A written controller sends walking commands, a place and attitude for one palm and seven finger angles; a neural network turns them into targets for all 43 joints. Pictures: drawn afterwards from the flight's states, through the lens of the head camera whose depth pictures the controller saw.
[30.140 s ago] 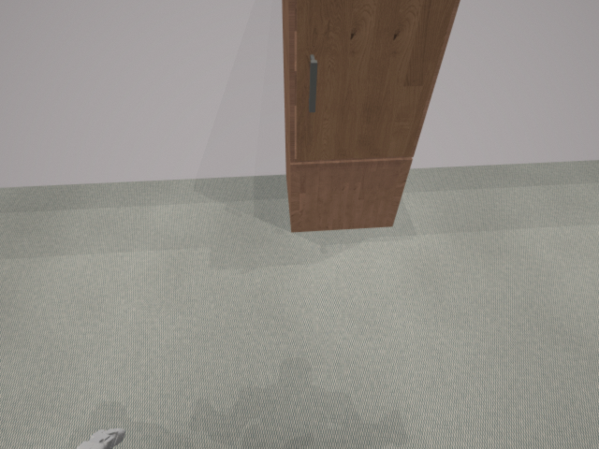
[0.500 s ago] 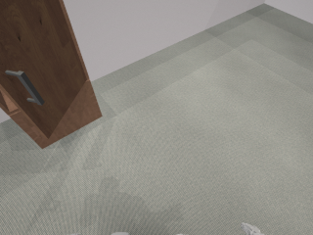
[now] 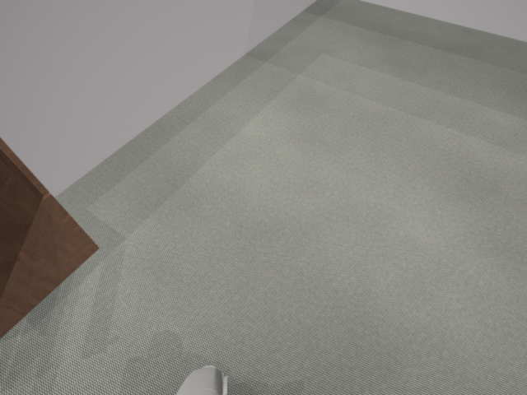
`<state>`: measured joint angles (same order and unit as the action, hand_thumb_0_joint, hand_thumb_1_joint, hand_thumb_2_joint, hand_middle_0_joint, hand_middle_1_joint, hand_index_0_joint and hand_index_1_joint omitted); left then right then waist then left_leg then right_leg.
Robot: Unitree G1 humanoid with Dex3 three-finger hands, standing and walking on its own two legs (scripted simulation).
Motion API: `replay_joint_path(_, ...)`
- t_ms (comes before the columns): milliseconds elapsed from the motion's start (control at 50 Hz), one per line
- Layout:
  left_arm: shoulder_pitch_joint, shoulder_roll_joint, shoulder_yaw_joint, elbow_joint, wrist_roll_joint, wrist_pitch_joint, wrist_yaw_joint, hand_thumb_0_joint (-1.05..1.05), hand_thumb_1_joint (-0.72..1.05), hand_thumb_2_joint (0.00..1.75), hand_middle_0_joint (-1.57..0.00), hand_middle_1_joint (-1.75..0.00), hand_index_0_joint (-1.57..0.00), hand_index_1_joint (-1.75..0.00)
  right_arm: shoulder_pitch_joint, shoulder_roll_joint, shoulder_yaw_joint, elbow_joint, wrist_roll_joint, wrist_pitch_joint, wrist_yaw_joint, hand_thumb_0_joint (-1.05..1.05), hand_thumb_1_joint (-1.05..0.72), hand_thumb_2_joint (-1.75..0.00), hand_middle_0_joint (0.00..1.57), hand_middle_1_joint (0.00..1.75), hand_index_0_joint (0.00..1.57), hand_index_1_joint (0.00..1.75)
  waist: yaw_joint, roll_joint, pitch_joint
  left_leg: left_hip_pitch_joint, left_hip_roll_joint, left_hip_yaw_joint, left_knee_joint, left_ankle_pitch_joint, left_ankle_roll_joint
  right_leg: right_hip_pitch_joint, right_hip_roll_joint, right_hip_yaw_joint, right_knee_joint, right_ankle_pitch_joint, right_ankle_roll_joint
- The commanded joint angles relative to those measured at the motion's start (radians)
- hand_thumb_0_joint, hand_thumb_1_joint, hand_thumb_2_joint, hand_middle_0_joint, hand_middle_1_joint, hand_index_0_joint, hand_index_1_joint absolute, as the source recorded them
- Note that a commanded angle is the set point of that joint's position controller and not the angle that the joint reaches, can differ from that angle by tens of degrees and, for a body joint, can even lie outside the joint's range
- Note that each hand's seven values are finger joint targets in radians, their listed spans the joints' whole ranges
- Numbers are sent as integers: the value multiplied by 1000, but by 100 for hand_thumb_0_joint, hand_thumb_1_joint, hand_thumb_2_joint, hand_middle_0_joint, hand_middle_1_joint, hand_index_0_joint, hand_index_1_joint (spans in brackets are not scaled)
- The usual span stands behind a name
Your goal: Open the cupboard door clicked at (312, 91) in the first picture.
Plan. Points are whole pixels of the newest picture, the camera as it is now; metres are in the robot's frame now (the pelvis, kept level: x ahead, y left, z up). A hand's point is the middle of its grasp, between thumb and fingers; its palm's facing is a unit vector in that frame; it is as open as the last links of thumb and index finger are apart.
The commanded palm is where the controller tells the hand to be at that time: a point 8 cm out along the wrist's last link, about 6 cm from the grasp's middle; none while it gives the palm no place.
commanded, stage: walk to a spot facing it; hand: left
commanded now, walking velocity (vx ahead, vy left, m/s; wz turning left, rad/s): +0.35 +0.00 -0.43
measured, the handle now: out of the picture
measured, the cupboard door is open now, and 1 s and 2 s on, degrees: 39 39 39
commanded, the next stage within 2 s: turn to face it in 1.22 s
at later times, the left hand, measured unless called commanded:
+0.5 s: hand (215, 260) +0.38 +0.13 -0.15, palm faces -0.32 -0.92 -0.22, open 7.4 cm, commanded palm none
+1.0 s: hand (237, 254) +0.42 +0.09 -0.19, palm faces -0.20 -0.96 -0.17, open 7.3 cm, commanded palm none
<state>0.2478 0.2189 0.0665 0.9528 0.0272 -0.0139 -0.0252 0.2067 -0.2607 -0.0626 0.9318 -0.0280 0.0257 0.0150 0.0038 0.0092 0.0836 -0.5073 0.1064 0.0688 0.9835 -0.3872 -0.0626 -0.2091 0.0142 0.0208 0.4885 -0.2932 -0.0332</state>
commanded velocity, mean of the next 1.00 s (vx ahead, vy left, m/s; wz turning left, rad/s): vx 0.37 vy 0.00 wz -0.17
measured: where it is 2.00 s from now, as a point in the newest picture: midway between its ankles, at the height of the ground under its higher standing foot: (339, 261)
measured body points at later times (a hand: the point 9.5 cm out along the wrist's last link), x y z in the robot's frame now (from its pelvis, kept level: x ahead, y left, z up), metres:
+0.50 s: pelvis +0.20 -0.02 +0.00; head +0.24 -0.05 +0.44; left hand +0.40 +0.18 -0.13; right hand +0.08 -0.23 -0.16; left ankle +0.15 +0.14 -0.74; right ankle +0.25 -0.15 -0.72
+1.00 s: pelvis +0.43 -0.10 -0.02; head +0.46 -0.09 +0.43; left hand +0.43 +0.14 -0.18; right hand +0.49 -0.36 -0.15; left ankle +0.56 -0.02 -0.74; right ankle +0.27 -0.15 -0.73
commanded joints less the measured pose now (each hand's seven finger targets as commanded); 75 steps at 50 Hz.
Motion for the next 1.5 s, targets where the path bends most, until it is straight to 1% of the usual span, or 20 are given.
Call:
replay_joint_path(0,8,218,54,-48,-1,-31,11,0,90,90,-20,-30,-20,-30,-73,-35,-10,-118,7,-55,9,0,-90,-90,20,30,20,30,11,-151,-46,31,-30,5,-218,91,-5,13,-218,246,-244,-8,-163)
replay_joint_path(100,-36,168,47,-49,-8,-26,6,0,90,90,-20,-30,-20,-30,109,-90,-22,-52,8,-88,-18,0,-90,-90,20,30,20,30,-83,-25,-88,465,-50,9,-510,148,16,-181,-121,190,-35,-8,-93)
replay_joint_path(140,-22,65,16,-85,-17,-27,-5,0,90,90,-20,-30,-20,-30,364,-262,-58,0,-20,-96,-38,0,-90,-90,20,30,20,30,-163,388,-207,699,395,-595,-751,-184,179,-488,63,-17,586,-315,2)
replay_joint_path(160,-88,90,24,-103,-7,-29,-7,0,90,90,-20,-30,-20,-30,339,-241,-49,-5,-18,-86,-44,0,-90,-90,20,30,20,30,-152,220,-132,600,433,-651,-803,-239,235,-535,-12,59,711,-269,-6)
replay_joint_path(240,-74,65,31,-73,10,-15,-33,0,90,90,-20,-30,-20,-30,120,-102,-8,-46,-13,-103,-40,0,-90,-90,20,30,20,30,-22,180,3,330,272,-273,-816,-60,175,-492,-117,17,721,-42,18)
replay_joint_path(420,-201,22,2,-91,4,-5,-38,0,90,90,-20,-30,-20,-30,220,-97,-8,40,-13,-95,-26,0,-90,-90,20,30,20,30,-45,120,-46,366,219,45,-739,284,153,-216,-63,-146,187,74,15)
replay_joint_path(480,32,93,26,-11,6,-18,-26,0,90,90,-20,-30,-20,-30,176,-92,-4,48,-3,-87,-22,0,-90,-90,20,30,20,30,84,-6,-136,259,147,129,-429,388,97,169,-25,-137,44,80,-29)
replay_joint_path(500,190,195,52,37,13,-31,-10,0,90,90,-20,-30,-20,-30,161,-44,8,31,14,-90,-12,0,-90,-90,20,30,20,30,154,-213,-231,31,54,211,-127,237,54,423,-217,125,-41,-67,-107)
replay_joint_path(520,278,289,72,60,-4,-30,5,0,90,90,-20,-30,-20,-30,143,-4,16,-10,26,-92,-13,0,-90,-90,20,30,20,30,170,-412,-285,-164,-59,134,165,-250,30,506,-452,528,-218,-76,-205)
replay_joint_path(640,5,105,19,16,-10,-51,28,0,90,90,-20,-30,-20,-30,130,26,6,70,2,-58,-10,0,-90,-90,20,30,20,30,-12,-131,-55,-32,66,-17,73,40,16,41,-289,123,-277,227,-156)
replay_joint_path(840,141,101,11,115,-8,-79,29,0,90,90,-20,-30,-20,-30,-107,41,4,-11,8,-74,18,0,-90,-90,20,30,20,30,31,-107,-10,-57,10,27,-307,174,36,214,-284,72,-248,420,-142)
replay_joint_path(920,106,113,11,117,-14,-76,30,0,90,90,-20,-30,-20,-30,65,-8,-6,53,-2,-84,1,0,-90,-90,20,30,20,30,-83,-42,-60,304,-72,87,-461,229,84,103,-221,-38,6,642,-86)
replay_joint_path(940,110,86,7,106,-15,-75,28,0,90,90,-20,-30,-20,-30,213,-76,-24,92,-10,-87,-8,0,-90,-90,20,30,20,30,-137,77,-141,553,20,-51,-487,226,132,-75,-161,-66,232,508,-45)
replay_joint_path(960,160,41,-4,85,-26,-73,18,0,90,90,-20,-30,-20,-30,349,-182,-48,120,-23,-93,-18,0,-90,-90,20,30,20,30,-159,298,-261,759,300,-439,-576,190,251,-311,-22,-147,589,-14,2)
replay_joint_path(980,91,57,-7,50,-22,-76,19,0,90,90,-20,-30,-20,-30,382,-193,-43,121,-12,-82,-28,0,-90,-90,20,30,20,30,-166,257,-257,730,392,-591,-692,187,316,-397,-3,-42,794,-248,-5)
replay_joint_path(1080,59,7,4,55,4,-27,-3,0,90,90,-20,-30,-20,-30,93,-48,-6,52,-4,-100,-34,0,-90,-90,20,30,20,30,-7,113,-10,240,237,-229,-815,26,201,-381,-146,-6,724,-18,26)
replay_joint_path(1300,36,28,13,39,3,-16,-9,0,90,90,-20,-30,-20,-30,110,-58,-15,92,-3,-71,-19,0,-90,-90,20,30,20,30,38,40,-10,164,137,14,-666,-42,145,-2,-64,-153,108,108,38)
replay_joint_path(1320,109,64,20,64,4,-29,-2,0,90,90,-20,-30,-20,-30,122,-32,-6,99,2,-69,-19,0,-90,-90,20,30,20,30,67,-43,-40,127,69,51,-512,-24,112,112,-88,-95,21,92,26)
replay_joint_path(1360,262,232,45,97,-2,-47,21,0,90,90,-20,-30,-20,-30,156,37,9,64,19,-62,-14,0,-90,-90,20,30,20,30,110,-405,-161,-83,-71,67,14,-309,59,291,-484,392,-259,79,-131)
replay_joint_path(1480,44,80,4,46,-11,-52,46,0,90,90,-20,-30,-20,-30,108,60,17,96,19,-34,-19,0,-90,-90,20,30,20,30,2,-146,-127,-22,10,-25,95,-26,16,118,-373,-55,-169,718,-100)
